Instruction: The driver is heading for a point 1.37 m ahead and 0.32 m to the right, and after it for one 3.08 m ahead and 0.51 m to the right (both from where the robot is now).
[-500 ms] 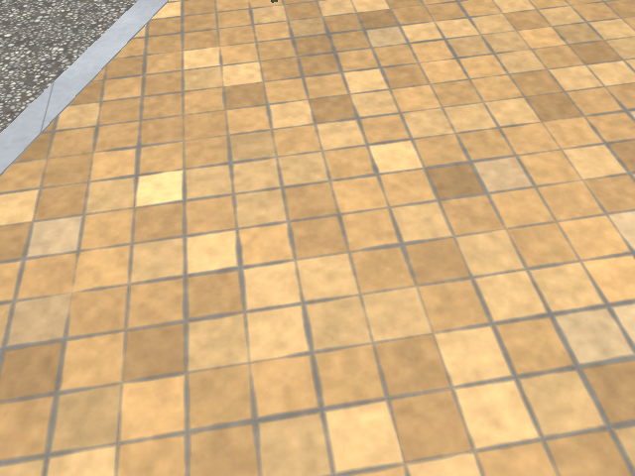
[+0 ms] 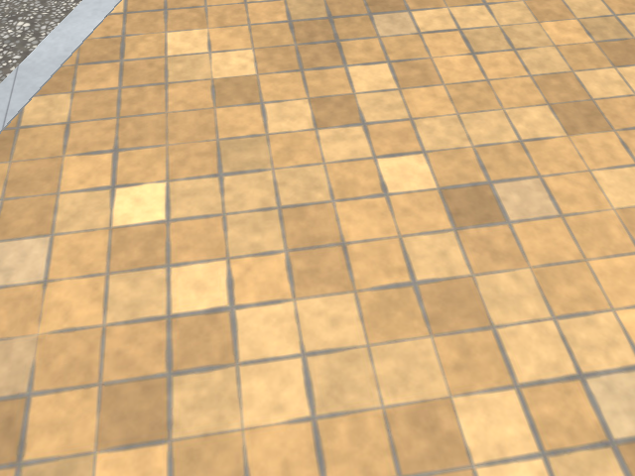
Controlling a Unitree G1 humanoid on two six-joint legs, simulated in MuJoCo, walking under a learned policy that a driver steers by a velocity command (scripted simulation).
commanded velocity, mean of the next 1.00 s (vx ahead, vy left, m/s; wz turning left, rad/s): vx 0.37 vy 0.00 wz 0.00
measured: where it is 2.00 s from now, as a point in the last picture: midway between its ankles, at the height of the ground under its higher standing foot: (367, 334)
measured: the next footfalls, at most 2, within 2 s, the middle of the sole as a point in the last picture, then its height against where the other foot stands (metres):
right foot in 0.42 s outside the picture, level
left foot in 0.90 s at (309, 392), level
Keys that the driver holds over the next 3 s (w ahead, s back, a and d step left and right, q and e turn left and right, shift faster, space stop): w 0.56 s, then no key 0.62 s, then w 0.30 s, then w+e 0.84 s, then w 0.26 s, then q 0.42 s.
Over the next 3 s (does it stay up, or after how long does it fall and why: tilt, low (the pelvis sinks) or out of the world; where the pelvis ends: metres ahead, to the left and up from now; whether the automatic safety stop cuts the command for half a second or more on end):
stays up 1.28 -0.28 0.01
